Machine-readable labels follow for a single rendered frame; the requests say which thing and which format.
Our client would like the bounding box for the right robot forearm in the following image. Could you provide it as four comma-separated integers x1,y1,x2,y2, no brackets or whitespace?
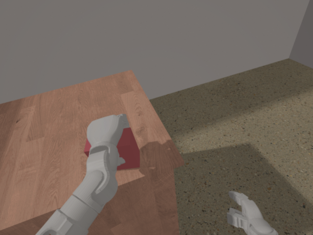
247,218,278,235

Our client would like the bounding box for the left robot hand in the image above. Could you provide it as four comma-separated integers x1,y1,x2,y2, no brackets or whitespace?
87,114,130,166

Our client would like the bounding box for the table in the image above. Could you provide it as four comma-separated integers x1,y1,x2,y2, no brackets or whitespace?
0,70,184,235

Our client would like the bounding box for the left robot forearm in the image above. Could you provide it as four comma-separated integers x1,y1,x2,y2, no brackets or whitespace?
35,142,118,235

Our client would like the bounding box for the right robot hand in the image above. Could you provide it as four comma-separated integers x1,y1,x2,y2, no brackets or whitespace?
227,191,263,235

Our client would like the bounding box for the sponge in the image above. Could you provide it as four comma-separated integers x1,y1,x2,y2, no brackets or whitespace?
84,128,140,170

